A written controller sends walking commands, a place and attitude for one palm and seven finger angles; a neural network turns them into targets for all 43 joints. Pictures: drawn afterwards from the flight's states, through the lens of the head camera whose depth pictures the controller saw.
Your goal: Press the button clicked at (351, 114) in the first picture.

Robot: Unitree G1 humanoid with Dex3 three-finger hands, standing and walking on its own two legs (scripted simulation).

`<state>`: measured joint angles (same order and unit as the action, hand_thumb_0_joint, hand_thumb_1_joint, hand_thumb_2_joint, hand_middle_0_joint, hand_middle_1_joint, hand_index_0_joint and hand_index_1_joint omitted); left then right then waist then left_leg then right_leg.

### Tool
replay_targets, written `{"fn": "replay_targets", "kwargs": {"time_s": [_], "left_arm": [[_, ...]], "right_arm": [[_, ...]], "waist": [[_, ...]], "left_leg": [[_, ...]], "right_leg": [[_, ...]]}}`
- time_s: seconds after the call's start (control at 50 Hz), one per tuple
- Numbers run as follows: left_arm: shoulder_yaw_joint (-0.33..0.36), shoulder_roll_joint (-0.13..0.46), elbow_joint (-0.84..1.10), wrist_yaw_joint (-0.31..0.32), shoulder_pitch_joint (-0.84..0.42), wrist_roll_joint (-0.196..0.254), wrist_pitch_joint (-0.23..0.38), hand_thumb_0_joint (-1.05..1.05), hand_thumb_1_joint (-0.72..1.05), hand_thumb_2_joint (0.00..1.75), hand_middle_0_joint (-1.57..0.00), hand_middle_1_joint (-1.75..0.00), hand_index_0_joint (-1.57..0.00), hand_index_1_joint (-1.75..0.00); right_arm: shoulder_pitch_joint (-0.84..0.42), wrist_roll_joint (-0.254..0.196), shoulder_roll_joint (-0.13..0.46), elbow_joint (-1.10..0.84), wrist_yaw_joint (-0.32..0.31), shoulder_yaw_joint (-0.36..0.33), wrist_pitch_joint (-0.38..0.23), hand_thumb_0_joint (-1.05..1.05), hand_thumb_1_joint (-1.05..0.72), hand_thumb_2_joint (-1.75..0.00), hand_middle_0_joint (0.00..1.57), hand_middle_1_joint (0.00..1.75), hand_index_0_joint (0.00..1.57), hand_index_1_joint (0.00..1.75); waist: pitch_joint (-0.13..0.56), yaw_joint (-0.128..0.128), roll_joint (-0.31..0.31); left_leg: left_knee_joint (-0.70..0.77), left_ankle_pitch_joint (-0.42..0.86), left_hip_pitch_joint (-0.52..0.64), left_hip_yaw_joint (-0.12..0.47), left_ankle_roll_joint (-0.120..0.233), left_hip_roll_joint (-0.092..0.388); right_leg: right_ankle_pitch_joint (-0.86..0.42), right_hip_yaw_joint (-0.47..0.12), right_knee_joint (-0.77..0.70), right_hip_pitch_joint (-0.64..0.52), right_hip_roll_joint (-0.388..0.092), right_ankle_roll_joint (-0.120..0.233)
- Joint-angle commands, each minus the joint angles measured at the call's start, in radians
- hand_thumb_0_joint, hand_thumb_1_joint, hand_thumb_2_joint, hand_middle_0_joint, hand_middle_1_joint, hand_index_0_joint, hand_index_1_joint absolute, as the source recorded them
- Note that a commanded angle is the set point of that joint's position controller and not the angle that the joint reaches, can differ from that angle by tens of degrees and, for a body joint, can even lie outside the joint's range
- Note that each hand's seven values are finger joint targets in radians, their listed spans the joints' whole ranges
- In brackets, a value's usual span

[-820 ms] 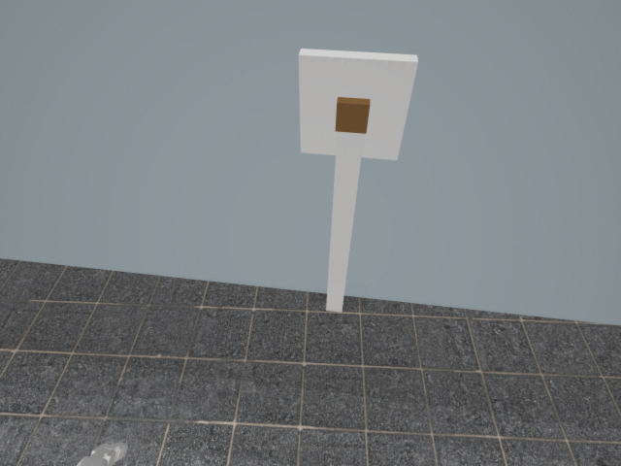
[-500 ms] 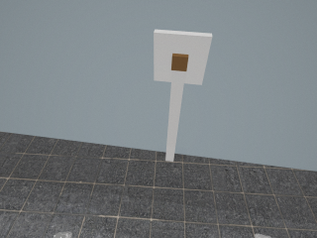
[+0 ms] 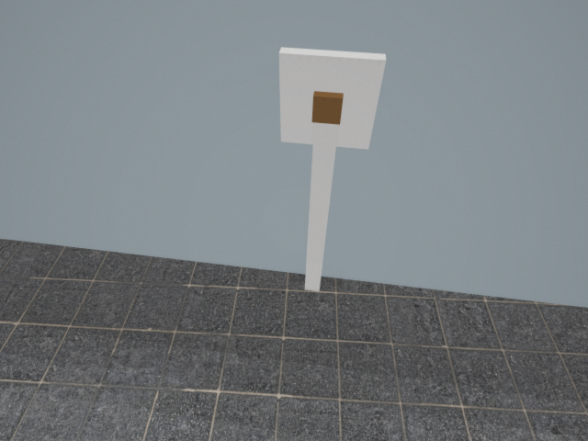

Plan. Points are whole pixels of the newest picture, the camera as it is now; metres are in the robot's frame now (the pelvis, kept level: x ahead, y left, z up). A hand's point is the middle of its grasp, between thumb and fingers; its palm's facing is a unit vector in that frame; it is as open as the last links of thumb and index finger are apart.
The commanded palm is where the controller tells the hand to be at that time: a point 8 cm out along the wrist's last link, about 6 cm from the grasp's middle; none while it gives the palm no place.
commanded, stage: stand and wait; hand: left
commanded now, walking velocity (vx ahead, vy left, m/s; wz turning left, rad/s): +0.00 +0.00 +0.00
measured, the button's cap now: (327, 107) +0.77 -0.02 +0.06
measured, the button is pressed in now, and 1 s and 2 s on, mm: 0 0 0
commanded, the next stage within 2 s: look at it before walking up in 0.10 s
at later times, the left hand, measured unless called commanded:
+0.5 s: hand out of the picture +0.07 +0.24 -0.16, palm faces -0.02 -0.95 -0.32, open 7.4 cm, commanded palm none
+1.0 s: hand out of the picture +0.07 +0.23 -0.17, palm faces -0.01 -0.95 -0.30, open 7.4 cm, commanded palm none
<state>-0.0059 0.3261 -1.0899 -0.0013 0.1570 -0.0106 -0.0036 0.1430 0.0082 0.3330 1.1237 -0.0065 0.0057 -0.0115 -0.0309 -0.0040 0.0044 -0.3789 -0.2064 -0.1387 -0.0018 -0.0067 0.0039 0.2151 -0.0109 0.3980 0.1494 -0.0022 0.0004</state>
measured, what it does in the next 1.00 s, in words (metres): stands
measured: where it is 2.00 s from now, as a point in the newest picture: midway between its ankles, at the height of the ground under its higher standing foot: outside the picture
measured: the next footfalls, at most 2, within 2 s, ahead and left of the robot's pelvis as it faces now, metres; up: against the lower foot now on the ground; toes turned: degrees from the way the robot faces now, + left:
right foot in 1.22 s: +0.12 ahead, -0.15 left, +0.00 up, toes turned -10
left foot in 1.78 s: +0.37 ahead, -0.07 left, +0.00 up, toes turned +0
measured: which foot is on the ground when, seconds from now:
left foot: down 0.00-1.00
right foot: down 0.00-1.00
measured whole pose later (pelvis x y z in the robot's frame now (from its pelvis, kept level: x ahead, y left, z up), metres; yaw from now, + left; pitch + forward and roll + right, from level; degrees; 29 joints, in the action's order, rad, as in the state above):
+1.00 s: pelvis +0.02 -0.01 +0.00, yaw -1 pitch -1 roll +0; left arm 0.00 0.30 -1.10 0.00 0.19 -0.02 -0.02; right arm 0.14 0.02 0.29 1.12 -0.01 0.01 -0.01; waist 0.00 -0.01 -0.01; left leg -0.39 -0.25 -0.12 -0.02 -0.02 0.01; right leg 0.26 -0.02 0.43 0.14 0.01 0.01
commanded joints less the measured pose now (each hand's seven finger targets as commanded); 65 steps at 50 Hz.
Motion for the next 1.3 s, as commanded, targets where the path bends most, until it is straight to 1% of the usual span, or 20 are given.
{"fn": "replay_targets", "kwargs": {"time_s": [0.0, 0.12, 0.68, 0.84, 0.86, 0.88, 0.9, 0.96, 1.0, 1.02, 1.06, 1.1, 1.14, 1.16, 1.18, 1.2, 1.22, 1.24, 1.26, 1.28], "left_arm": [[0.041, 0.205, 0.063, 0.012, -0.048, 0.001, 0.028, 0.0, 0.9, 0.9, -0.2, -0.3, -0.2, -0.3], [0.041, 0.199, 0.061, 0.012, -0.048, 0.0, 0.028, 0.0, 0.9, 0.9, -0.2, -0.3, -0.2, -0.3], [0.044, 0.199, 0.055, 0.015, -0.035, -0.001, 0.034, 0.0, 0.9, 0.9, -0.2, -0.3, -0.2, -0.3], [0.043, 0.199, 0.055, 0.015, -0.034, -0.001, 0.033, 0.0, 0.9, 0.9, -0.2, -0.3, -0.2, -0.3], [0.027, 0.115, 0.033, 0.018, 0.004, 0.002, 0.024, 0.0, 0.9, 0.9, -0.2, -0.3, -0.2, -0.3], [0.017, 0.072, 0.017, 0.018, 0.031, 0.002, 0.013, 0.0, 0.9, 0.9, -0.2, -0.3, -0.2, -0.3], [0.019, 0.075, 0.013, 0.014, 0.046, -0.001, 0.006, 0.0, 0.9, 0.9, -0.2, -0.3, -0.2, -0.3], [0.033, 0.078, 0.031, -0.005, 0.062, -0.01, -0.007, 0.0, 0.9, 0.9, -0.2, -0.3, -0.2, -0.3], [0.042, 0.054, 0.065, -0.02, 0.058, -0.015, -0.01, 0.0, 0.9, 0.9, -0.2, -0.3, -0.2, -0.3], [0.049, 0.044, 0.091, -0.026, 0.03, -0.016, -0.012, 0.0, 0.9, 0.9, -0.2, -0.3, -0.2, -0.3], [0.062, 0.043, 0.134, -0.036, -0.025, -0.018, -0.007, 0.0, 0.9, 0.9, -0.2, -0.3, -0.2, -0.3], [0.073, 0.012, 0.143, -0.045, 0.005, -0.015, 0.003, 0.0, 0.9, 0.9, -0.2, -0.3, -0.2, -0.3], [0.075, -0.022, 0.111, -0.051, 0.114, -0.009, 0.008, 0.0, 0.9, 0.9, -0.2, -0.3, -0.2, -0.3], [0.08, -0.024, 0.081, -0.051, 0.198, -0.011, 0.011, 0.0, 0.9, 0.9, -0.2, -0.3, -0.2, -0.3], [0.091, 0.007, 0.038, -0.044, 0.314, -0.016, 0.018, 0.0, 0.9, 0.9, -0.2, -0.3, -0.2, -0.3], [0.113, 0.111, 0.008, -0.025, 0.418, -0.024, 0.033, 0.0, 0.9, 0.9, -0.2, -0.3, -0.2, -0.3], [0.111, 0.138, 0.001, -0.01, 0.466, -0.007, 0.035, 0.0, 0.9, 0.9, -0.2, -0.3, -0.2, -0.3], [0.109, 0.107, 0.008, 0.001, 0.418, -0.004, 0.04, 0.0, 0.9, 0.9, -0.2, -0.3, -0.2, -0.3], [0.099, 0.059, 0.014, 0.006, 0.369, -0.003, 0.042, 0.0, 0.9, 0.9, -0.2, -0.3, -0.2, -0.3], [0.085, 0.025, 0.029, 0.01, 0.31, -0.007, 0.046, 0.0, 0.9, 0.9, -0.2, -0.3, -0.2, -0.3]], "right_arm": [[-0.053, 0.003, 0.192, -0.067, -0.009, -0.04, -0.023, 0.0, -0.9, -0.9, 0.2, 0.3, 0.2, 0.3], [-0.046, 0.004, 0.189, -0.062, -0.009, -0.04, -0.024, 0.0, -0.9, -0.9, 0.2, 0.3, 0.2, 0.3], [-0.059, 0.001, 0.19, -0.061, -0.015, -0.038, -0.027, 0.0, -0.9, -0.9, 0.2, 0.3, 0.2, 0.3], [-0.063, 0.001, 0.192, -0.064, -0.016, -0.038, -0.027, 0.0, -0.9, -0.9, 0.2, 0.3, 0.2, 0.3], [-0.031, 0.005, 0.106, -0.045, -0.015, -0.018, -0.019, 0.0, -0.9, -0.9, 0.2, 0.3, 0.2, 0.3], [0.0, 0.008, 0.066, -0.031, -0.013, -0.009, -0.011, 0.0, -0.9, -0.9, 0.2, 0.3, 0.2, 0.3], [0.017, 0.011, 0.07, -0.027, -0.012, -0.014, -0.006, 0.0, -0.9, -0.9, 0.2, 0.3, 0.2, 0.3], [0.049, 0.018, 0.106, -0.033, -0.01, -0.034, 0.002, 0.0, -0.9, -0.9, 0.2, 0.3, 0.2, 0.3], [0.089, 0.021, 0.154, -0.045, -0.018, -0.061, 0.001, 0.0, -0.9, -0.9, 0.2, 0.3, 0.2, 0.3], [0.119, 0.022, 0.17, -0.051, -0.023, -0.075, -0.006, 0.0, -0.9, -0.9, 0.2, 0.3, 0.2, 0.3], [0.177, 0.023, 0.158, -0.043, -0.03, -0.081, -0.023, 0.0, -0.9, -0.9, 0.2, 0.3, 0.2, 0.3], [0.15, 0.027, 0.136, -0.053, -0.035, -0.086, -0.035, 0.0, -0.9, -0.9, 0.2, 0.3, 0.2, 0.3], [0.085, 0.027, 0.122, -0.069, -0.035, -0.089, -0.037, 0.0, -0.9, -0.9, 0.2, 0.3, 0.2, 0.3], [0.071, 0.026, 0.109, -0.069, -0.033, -0.089, -0.034, 0.0, -0.9, -0.9, 0.2, 0.3, 0.2, 0.3], [0.079, 0.02, 0.077, -0.068, -0.028, -0.085, -0.034, 0.0, -0.9, -0.9, 0.2, 0.3, 0.2, 0.3], [0.094, 0.007, -0.01, -0.091, -0.019, -0.065, -0.034, 0.0, -0.9, -0.9, 0.2, 0.3, 0.2, 0.3], [0.05, 0.008, -0.026, -0.129, -0.013, -0.058, -0.038, 0.0, -0.9, -0.9, 0.2, 0.3, 0.2, 0.3], [0.044, 0.008, -0.005, -0.122, -0.01, -0.068, -0.038, 0.0, -0.9, -0.9, 0.2, 0.3, 0.2, 0.3], [0.016, 0.009, -0.022, -0.116, -0.007, -0.072, -0.034, 0.0, -0.9, -0.9, 0.2, 0.3, 0.2, 0.3], [0.02, 0.013, -0.034, -0.107, -0.004, -0.071, -0.036, 0.0, -0.9, -0.9, 0.2, 0.3, 0.2, 0.3]], "waist": [[0.036, 0.0, -0.006], [0.028, -0.001, -0.013], [0.085, -0.002, -0.002], [0.068, -0.001, -0.015], [0.088, 0.001, -0.021], [0.077, 0.003, -0.016], [0.053, 0.002, -0.01], [-0.037, 0.012, 0.035], [-0.104, 0.031, 0.124], [-0.128, 0.048, 0.155], [-0.139, 0.068, 0.125], [-0.104, 0.039, 0.132], [-0.039, -0.014, 0.161], [-0.007, -0.052, 0.114], [0.034, -0.096, 0.011], [0.055, -0.132, -0.327], [0.052, -0.14, -0.384], [0.004, -0.116, -0.298], [-0.049, -0.095, -0.212], [-0.081, -0.059, -0.113]], "left_leg": [[0.074, 0.063, -0.017, 0.093, 0.03, 0.105], [0.079, 0.06, -0.021, 0.094, 0.028, 0.107], [0.067, 0.21, 0.042, 0.084, 0.025, 0.119], [0.075, 0.204, 0.049, 0.085, 0.025, 0.118], [0.069, 0.175, 0.063, 0.069, 0.013, 0.122], [0.062, 0.101, 0.059, 0.059, 0.006, 0.119], [0.053, -0.003, 0.046, 0.058, 0.01, 0.118], [0.106, -0.297, -0.008, 0.117, 0.046, 0.165], [0.172, -0.4, 0.011, 0.25, 0.114, 0.275], [0.209, -0.366, 0.035, 0.31, 0.162, 0.344], [0.204, -0.207, 0.095, 0.326, 0.203, 0.4], [0.152, -0.031, 0.092, 0.228, 0.177, 0.387], [0.064, 0.041, -0.002, 0.08, 0.118, 0.321], [-0.042, -0.001, -0.088, 0.011, 0.079, 0.267], [-0.211, -0.107, -0.219, -0.055, 0.043, 0.191], [-0.527, -0.33, -0.441, -0.165, -0.005, 0.068], [-0.726, -0.433, -0.517, -0.086, 0.009, 0.041], [-0.807, -0.335, -0.532, -0.025, 0.027, 0.087], [-0.851, -0.264, -0.534, -0.022, 0.029, 0.112], [-0.866, -0.207, -0.522, -0.019, 0.019, 0.129]], "right_leg": [[-0.027, -0.109, -0.085, 0.023, -0.112, 0.03], [-0.021, -0.107, -0.088, 0.027, -0.111, 0.028], [-0.215, -0.09, -0.068, -0.031, -0.116, 0.027], [-0.211, -0.09, -0.081, -0.024, -0.117, 0.025], [-0.175, -0.081, -0.079, -0.029, -0.112, 0.013], [-0.09, -0.076, -0.069, -0.018, -0.1, 0.007], [0.025, -0.079, -0.055, 0.011, -0.087, 0.012], [0.236, -0.048, 0.027, 0.132, -0.033, 0.023], [0.22, 0.02, 0.215, 0.282, 0.018, 0.018], [0.241, 0.031, 0.334, 0.365, 0.002, 0.015], [0.282, -0.021, 0.434, 0.474, -0.056, 0.02], [0.263, -0.02, 0.392, 0.422, -0.087, 0.018], [0.177, 0.045, 0.238, 0.205, -0.066, 0.018], [0.057, 0.095, 0.139, 0.048, -0.026, 0.02], [0.015, 0.084, 0.069, -0.138, -0.016, 0.024], [0.214, -0.258, -0.093, -0.263, -0.243, 0.099], [0.236, -0.511, -0.216, -0.218, -0.357, 0.16], [0.254, -0.463, -0.224, -0.157, -0.344, 0.192], [0.251, -0.431, -0.236, -0.08, -0.328, 0.197], [0.21, -0.389, -0.222, -0.021, -0.308, 0.209]]}}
